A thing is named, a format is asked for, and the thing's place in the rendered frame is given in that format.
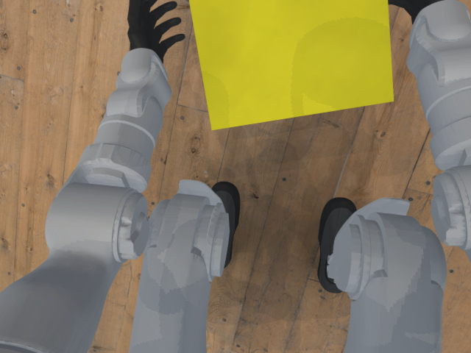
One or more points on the carton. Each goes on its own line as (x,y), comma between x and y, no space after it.
(266,60)

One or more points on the robot left upper arm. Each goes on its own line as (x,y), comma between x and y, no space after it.
(92,230)

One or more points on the right robot foot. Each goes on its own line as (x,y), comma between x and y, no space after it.
(334,215)

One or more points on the robot right shin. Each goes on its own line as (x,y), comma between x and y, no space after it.
(399,207)

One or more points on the left robot hand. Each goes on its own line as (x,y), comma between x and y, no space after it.
(142,32)

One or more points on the right robot forearm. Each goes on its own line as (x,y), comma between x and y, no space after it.
(440,59)

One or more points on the left robot forearm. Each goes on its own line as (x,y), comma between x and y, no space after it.
(121,152)

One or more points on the robot right upper arm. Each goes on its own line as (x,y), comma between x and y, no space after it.
(451,207)

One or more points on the right robot hand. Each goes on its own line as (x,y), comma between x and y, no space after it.
(412,7)

